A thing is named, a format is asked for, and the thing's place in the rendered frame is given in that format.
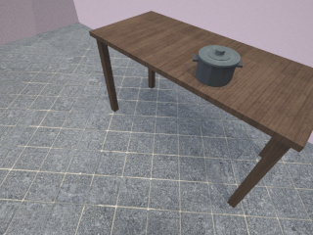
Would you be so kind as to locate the pot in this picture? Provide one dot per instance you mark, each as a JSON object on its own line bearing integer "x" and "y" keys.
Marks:
{"x": 214, "y": 76}

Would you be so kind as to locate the knob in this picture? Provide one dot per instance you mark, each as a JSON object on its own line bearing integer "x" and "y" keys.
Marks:
{"x": 220, "y": 51}

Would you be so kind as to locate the table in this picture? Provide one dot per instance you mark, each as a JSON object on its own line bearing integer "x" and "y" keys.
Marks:
{"x": 271, "y": 93}

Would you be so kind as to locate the lid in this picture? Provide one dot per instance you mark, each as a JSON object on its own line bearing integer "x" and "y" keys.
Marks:
{"x": 230, "y": 58}

